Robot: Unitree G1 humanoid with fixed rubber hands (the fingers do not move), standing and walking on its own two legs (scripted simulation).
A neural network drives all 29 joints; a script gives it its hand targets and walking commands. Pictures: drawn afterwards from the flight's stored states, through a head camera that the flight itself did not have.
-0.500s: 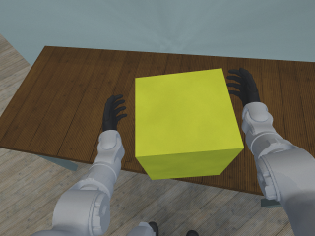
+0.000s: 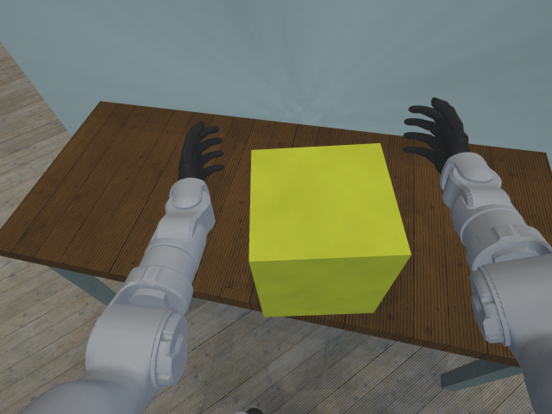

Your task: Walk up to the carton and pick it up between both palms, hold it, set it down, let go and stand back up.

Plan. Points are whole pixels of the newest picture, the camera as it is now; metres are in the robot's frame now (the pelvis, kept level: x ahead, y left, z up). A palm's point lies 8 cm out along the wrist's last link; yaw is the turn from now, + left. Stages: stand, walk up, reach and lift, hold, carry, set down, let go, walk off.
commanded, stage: set down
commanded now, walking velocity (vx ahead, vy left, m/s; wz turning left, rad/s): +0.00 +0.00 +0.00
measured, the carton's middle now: (317, 237) +0.42 +0.02 -0.06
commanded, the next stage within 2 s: none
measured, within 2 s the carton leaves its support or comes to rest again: neither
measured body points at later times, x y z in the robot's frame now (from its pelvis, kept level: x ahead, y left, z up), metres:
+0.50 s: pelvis +0.01 +0.00 +0.02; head +0.06 -0.01 +0.46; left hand +0.41 +0.22 +0.13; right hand +0.50 -0.17 +0.14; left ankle +0.03 +0.14 -0.73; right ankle +0.02 -0.07 -0.73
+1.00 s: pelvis +0.01 +0.00 +0.02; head +0.05 +0.00 +0.47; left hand +0.35 +0.20 +0.07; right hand +0.42 -0.20 +0.07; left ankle +0.03 +0.14 -0.73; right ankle +0.02 -0.07 -0.73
